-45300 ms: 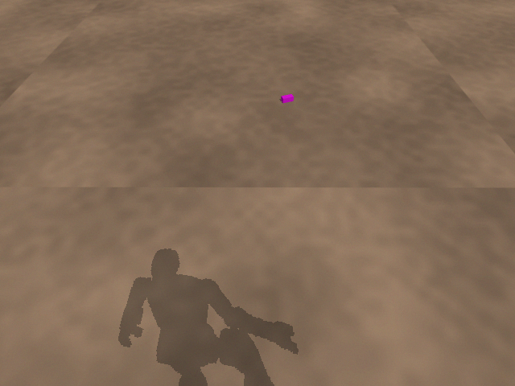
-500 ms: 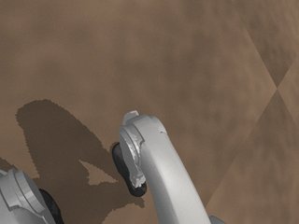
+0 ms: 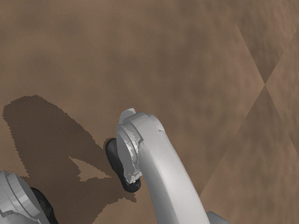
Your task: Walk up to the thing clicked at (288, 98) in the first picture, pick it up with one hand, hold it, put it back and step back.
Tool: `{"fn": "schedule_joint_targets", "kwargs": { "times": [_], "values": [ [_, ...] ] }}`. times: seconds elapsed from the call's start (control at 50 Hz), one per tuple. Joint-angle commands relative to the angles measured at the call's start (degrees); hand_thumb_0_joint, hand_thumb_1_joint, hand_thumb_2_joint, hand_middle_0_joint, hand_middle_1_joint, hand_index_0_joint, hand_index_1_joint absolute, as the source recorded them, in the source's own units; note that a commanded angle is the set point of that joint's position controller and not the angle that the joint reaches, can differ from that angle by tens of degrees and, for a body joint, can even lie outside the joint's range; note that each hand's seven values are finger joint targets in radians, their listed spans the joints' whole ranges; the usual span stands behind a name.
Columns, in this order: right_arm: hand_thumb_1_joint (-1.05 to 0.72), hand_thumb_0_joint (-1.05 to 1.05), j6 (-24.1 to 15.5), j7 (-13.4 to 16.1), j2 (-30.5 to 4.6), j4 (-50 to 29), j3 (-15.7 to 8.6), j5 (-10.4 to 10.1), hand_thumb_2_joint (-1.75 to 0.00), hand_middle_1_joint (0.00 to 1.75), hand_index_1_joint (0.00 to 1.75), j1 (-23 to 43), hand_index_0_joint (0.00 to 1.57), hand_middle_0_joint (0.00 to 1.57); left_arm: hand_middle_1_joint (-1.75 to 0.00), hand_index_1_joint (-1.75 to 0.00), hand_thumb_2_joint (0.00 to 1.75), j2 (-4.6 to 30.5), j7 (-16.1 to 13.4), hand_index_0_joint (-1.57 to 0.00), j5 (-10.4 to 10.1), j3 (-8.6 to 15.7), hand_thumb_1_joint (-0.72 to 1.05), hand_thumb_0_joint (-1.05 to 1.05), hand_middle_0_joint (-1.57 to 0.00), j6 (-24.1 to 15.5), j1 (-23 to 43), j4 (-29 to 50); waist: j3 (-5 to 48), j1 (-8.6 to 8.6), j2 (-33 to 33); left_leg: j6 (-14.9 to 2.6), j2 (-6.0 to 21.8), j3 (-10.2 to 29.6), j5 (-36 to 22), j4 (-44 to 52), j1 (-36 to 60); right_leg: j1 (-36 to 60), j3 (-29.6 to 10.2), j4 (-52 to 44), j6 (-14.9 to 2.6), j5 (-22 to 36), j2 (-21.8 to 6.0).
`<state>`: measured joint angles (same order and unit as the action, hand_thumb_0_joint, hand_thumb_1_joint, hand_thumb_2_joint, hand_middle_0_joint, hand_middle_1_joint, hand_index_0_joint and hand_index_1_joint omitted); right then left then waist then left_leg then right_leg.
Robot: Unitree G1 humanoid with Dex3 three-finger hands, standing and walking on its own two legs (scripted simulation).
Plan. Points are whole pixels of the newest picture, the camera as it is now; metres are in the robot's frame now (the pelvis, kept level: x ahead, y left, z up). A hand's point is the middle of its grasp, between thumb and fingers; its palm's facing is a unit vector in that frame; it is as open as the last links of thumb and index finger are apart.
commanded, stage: close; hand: left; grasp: from above
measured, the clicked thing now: out of the picture +0.46 +0.31 -0.30
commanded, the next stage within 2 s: settle in 1.36 s
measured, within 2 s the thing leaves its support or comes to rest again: leaves its support in 1.78 s
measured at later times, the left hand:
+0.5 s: hand out of the picture +0.47 +0.30 -0.26, palm faces -0.27 -0.34 -0.90, open 10.2 cm
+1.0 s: hand out of the picture +0.47 +0.31 -0.26, palm faces -0.27 -0.35 -0.90, open 7.6 cm
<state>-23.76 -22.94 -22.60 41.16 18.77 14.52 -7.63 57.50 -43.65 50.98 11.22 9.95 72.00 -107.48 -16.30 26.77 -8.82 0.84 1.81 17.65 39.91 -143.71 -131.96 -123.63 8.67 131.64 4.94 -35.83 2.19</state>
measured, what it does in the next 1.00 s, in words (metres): stands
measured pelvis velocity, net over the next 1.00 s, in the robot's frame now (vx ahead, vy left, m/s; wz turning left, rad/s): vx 0.00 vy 0.00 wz -0.02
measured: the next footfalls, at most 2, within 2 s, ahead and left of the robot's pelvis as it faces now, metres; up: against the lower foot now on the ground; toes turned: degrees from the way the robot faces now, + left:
none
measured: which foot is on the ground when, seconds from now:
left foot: down 0.00-1.00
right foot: down 0.00-1.00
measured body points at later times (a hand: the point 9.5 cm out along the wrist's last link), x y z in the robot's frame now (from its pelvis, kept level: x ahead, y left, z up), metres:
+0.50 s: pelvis +0.00 +0.00 +0.01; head +0.31 +0.11 +0.31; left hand +0.49 +0.32 -0.21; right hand +0.00 -0.24 -0.03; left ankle +0.07 +0.13 -0.29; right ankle +0.13 -0.13 -0.29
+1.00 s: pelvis +0.00 +0.00 +0.01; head +0.30 +0.11 +0.31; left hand +0.48 +0.32 -0.21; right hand -0.01 -0.24 -0.02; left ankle +0.07 +0.13 -0.29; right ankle +0.13 -0.13 -0.29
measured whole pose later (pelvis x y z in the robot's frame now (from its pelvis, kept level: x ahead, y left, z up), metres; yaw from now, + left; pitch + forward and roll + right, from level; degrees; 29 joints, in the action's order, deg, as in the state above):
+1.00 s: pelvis +0.00 +0.00 +0.01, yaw -1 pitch +27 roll -16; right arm -21.8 -20.4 -23.0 38.8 20.7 14.4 -8.5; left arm 60.3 -41.2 51.0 11.9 10.8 73.6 -106.5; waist -16.9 28.0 -9.0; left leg 0.7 2.5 17.9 39.7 -142.3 -131.7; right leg -123.4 9.2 129.6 5.0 -34.9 2.6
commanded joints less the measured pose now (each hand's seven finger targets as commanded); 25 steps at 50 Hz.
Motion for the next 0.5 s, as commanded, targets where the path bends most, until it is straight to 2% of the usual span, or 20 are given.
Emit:
{"fn": "schedule_joint_targets", "kwargs": {
  "times": [0.0, 0.04, 0.1, 0.12, 0.18, 0.2, 0.22, 0.26, 0.28, 0.3, 0.32, 0.34, 0.44, 0.48],
  "values": [
    [-0.89, 0.00, 0.2, 0.3, -20.2, 2.0, -4.4, -0.2, -0.90, 0.30, 0.30, -13.5, 0.20, 0.20, -0.57, -0.58, 0.60, 8.9, -2.4, -0.51, 0.2, -1.7, -0.05, 0.00, -0.53, 0.0, 15.4, 6.0, 36.4, 6.18, 32.8, -0.09, 2.3, -6.2, -10.7, 15.4, 28.7, 20.8, 8.5, -11.2, -5.03, 14.3, 1.6],
    [-0.89, 0.00, 0.3, 0.5, -20.1, 1.9, -4.0, 0.1, -0.90, 0.30, 0.30, -12.6, 0.20, 0.20, -0.57, -0.59, 0.59, 8.7, -2.2, -0.51, -0.8, -2.3, -0.04, 0.00, -0.53, 0.2, 15.4, 6.1, 36.3, 6.62, 32.7, 0.03, 2.3, -6.2, -10.7, 15.2, 28.8, 21.1, 8.4, -11.0, -4.93, 14.8, 1.8],
    [-0.89, 0.00, 0.6, 0.8, -20.7, 1.7, -4.0, -0.4, -0.90, 0.30, 0.30, -13.4, 0.20, 0.20, -0.56, -0.57, 0.57, 10.5, -2.1, -0.53, -0.1, -1.6, -0.02, 0.00, -0.54, 0.7, 15.1, 5.5, 36.6, 5.99, 32.8, -0.04, 2.6, -6.0, -11.4, 15.5, 28.3, 21.9, 8.3, -11.4, -4.97, 15.2, 1.8],
    [-0.89, 0.00, 0.6, 0.7, -19.8, 1.6, -3.6, 0.0, -0.90, 0.30, 0.30, -13.0, 0.20, 0.20, -0.55, -0.57, 0.57, 9.6, -1.6, -0.54, -0.2, -2.4, -0.01, 0.00, -0.55, 0.8, 15.7, 6.3, 36.1, 6.45, 33.0, -0.10, 2.2, -6.4, -11.2, 15.1, 28.0, 21.5, 8.2, -11.2, -4.95, 15.2, 1.8],
    [-0.89, 0.00, 0.9, 0.9, -20.1, 1.2, -3.4, -0.3, -0.90, 0.30, 0.30, -13.6, 0.20, 0.20, -0.53, -0.54, 0.54, 10.5, -1.2, -0.57, 0.0, -2.2, 0.03, 0.00, -0.58, 1.2, 15.6, 6.6, 36.9, 6.38, 33.1, -0.13, 2.4, -6.3, -12.2, 15.3, 28.7, 22.1, 8.3, -11.6, -4.99, 15.8, 2.0],
    [-0.89, 0.00, 0.8, 0.9, -19.7, 1.0, -3.1, -0.2, -0.90, 0.30, 0.30, -12.8, 0.20, 0.20, -0.53, -0.54, 0.53, 10.3, -1.0, -0.58, -0.1, -2.5, 0.04, 0.00, -0.59, 1.3, 16.3, 7.4, 35.6, 6.22, 33.9, 0.06, 2.4, -6.3, -11.8, 15.5, 28.5, 20.5, 8.5, -11.0, -5.09, 15.3, 1.7],
    [-0.89, 0.00, 1.0, 1.1, -20.8, 1.3, -3.6, -0.5, -0.90, 0.30, 0.30, -13.4, 0.20, 0.20, -0.53, -0.54, 0.52, 11.6, -1.2, -0.58, 0.2, -1.8, 0.04, 0.00, -0.58, 1.5, 14.8, 5.9, 35.7, 5.83, 33.9, -0.05, 2.6, -6.2, -11.1, 15.9, 28.5, 21.1, 8.5, -11.7, -5.12, 14.6, 2.1],
    [-0.89, 0.00, 1.4, 1.2, -20.7, 0.6, -3.3, -0.4, -0.90, 0.30, 0.30, -13.8, 0.20, 0.20, -0.51, -0.52, 0.52, 11.7, -0.9, -0.59, 0.2, -2.1, 0.05, 0.00, -0.60, 1.7, 15.2, 6.7, 36.5, 6.62, 33.1, -0.19, 2.5, -6.3, -11.2, 15.7, 28.5, 22.6, 8.3, -12.0, -5.01, 15.1, 2.2],
    [-0.89, 0.00, 1.6, 1.3, -20.6, 0.3, -3.4, -0.5, -0.90, 0.30, 0.30, -13.8, 0.20, 0.20, -0.52, -0.53, 0.51, 11.8, -0.8, -0.59, 0.3, -1.8, 0.06, 0.00, -0.60, 1.7, 15.5, 6.4, 36.3, 6.21, 32.8, -0.17, 2.6, -6.1, -11.4, 15.9, 27.8, 21.9, 8.4, -11.9, -5.11, 14.9, 2.1],
    [-0.89, 0.00, 1.6, 1.4, -19.8, 0.6, -3.2, -0.6, -0.90, 0.30, 0.30, -13.2, 0.20, 0.20, -0.51, -0.52, 0.51, 11.2, -0.4, -0.60, -0.2, -2.1, 0.07, 0.00, -0.61, 1.8, 15.3, 7.0, 35.8, 6.16, 32.5, -0.21, 2.5, -6.2, -11.2, 15.5, 27.6, 21.4, 8.3, -11.7, -4.96, 14.9, 2.0],
    [-0.89, 0.00, 1.7, 1.4, -20.5, 0.1, -3.0, -0.5, -0.90, 0.30, 0.30, -13.9, 0.20, 0.20, -0.51, -0.52, 0.50, 11.6, -0.4, -0.61, 0.1, -2.1, 0.09, 0.00, -0.62, 1.8, 14.9, 7.0, 37.2, 6.08, 33.0, -0.32, 2.6, -6.4, -12.5, 15.3, 28.1, 22.6, 8.4, -12.0, -5.02, 15.7, 2.3],
    [-0.89, 0.00, 1.6, 1.4, -20.0, -0.1, -2.8, -0.2, -0.90, 0.30, 0.30, -13.7, 0.20, 0.20, -0.50, -0.51, 0.50, 11.0, -0.1, -0.62, -0.5, -2.5, 0.09, 0.00, -0.63, 1.8, 15.7, 7.9, 36.8, 6.65, 32.9, -0.25, 2.4, -6.5, -12.6, 15.4, 27.9, 22.6, 8.3, -11.6, -4.96, 16.1, 2.1],
    [-0.88, 0.00, 2.0, 1.8, -20.7, 0.2, -2.9, -0.5, -0.90, 0.30, 0.30, -14.6, 0.20, 0.20, -0.46, -0.47, 0.47, 12.8, 0.5, -0.67, 0.1, -1.9, 0.15, 0.00, -0.68, 1.6, 15.1, 8.1, 37.5, 6.21, 32.9, -0.41, 2.6, -6.7, -12.1, 15.5, 27.7, 23.4, 8.2, -12.3, -5.04, 15.5, 2.6],
    [-0.88, 0.00, 1.9, 1.8, -19.8, 0.2, -2.6, -0.4, -0.90, 0.30, 0.30, -14.1, 0.20, 0.20, -0.46, -0.46, 0.44, 12.4, 0.7, -0.68, -0.5, -2.0, 0.18, 0.00, -0.68, 1.5, 15.1, 9.2, 36.7, 5.92, 33.0, -0.39, 2.5, -7.0, -11.8, 15.3, 27.6, 22.9, 8.1, -12.0, -5.05, 15.1, 2.5]
  ]
}}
